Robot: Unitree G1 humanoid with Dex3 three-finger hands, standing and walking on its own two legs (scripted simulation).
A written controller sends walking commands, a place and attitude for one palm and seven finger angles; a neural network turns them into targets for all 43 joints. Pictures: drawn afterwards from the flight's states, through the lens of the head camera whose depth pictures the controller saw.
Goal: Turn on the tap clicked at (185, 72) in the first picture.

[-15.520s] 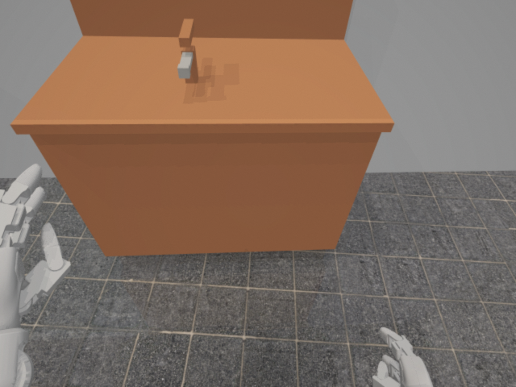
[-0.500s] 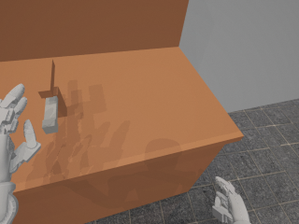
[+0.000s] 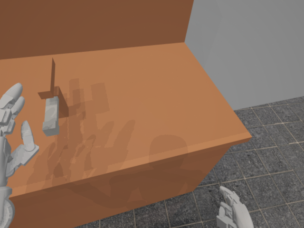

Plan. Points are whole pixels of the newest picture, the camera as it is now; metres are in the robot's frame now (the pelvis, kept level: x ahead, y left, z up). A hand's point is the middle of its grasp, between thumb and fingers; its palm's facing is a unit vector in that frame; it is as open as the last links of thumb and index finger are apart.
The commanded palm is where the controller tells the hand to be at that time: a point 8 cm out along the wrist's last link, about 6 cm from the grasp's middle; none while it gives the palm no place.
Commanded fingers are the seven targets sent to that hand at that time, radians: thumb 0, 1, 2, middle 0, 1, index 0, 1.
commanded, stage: look again from close up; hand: left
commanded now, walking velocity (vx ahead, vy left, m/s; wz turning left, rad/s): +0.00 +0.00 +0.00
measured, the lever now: (51, 128) +0.31 +0.28 +0.08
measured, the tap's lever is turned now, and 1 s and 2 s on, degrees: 0 0 0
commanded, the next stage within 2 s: turn the palm inward beside the body in 0.08 s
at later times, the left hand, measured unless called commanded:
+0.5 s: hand (45, 167) +0.19 +0.22 +0.14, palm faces +0.30 -0.88 -0.36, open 7.4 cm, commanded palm +0.15 +0.27 +0.17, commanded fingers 0.00 0.90 0.90 -0.20 -0.30 -0.20 -0.30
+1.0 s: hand (55, 161) +0.20 +0.20 +0.15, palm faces +0.46 -0.83 -0.31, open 7.4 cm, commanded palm +0.14 +0.24 +0.16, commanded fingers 0.00 0.90 0.90 -0.20 -0.30 -0.20 -0.30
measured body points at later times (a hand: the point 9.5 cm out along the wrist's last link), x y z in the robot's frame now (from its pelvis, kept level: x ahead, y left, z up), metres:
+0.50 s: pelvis -0.01 -0.03 -0.01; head -0.01 -0.03 +0.44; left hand +0.17 +0.26 +0.16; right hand +0.20 -0.25 -0.07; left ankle +0.01 +0.06 -0.74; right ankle +0.01 -0.14 -0.74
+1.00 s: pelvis +0.01 -0.08 -0.02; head +0.00 -0.10 +0.43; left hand +0.17 +0.24 +0.17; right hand +0.20 -0.30 -0.11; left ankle +0.01 +0.06 -0.74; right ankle +0.01 -0.14 -0.74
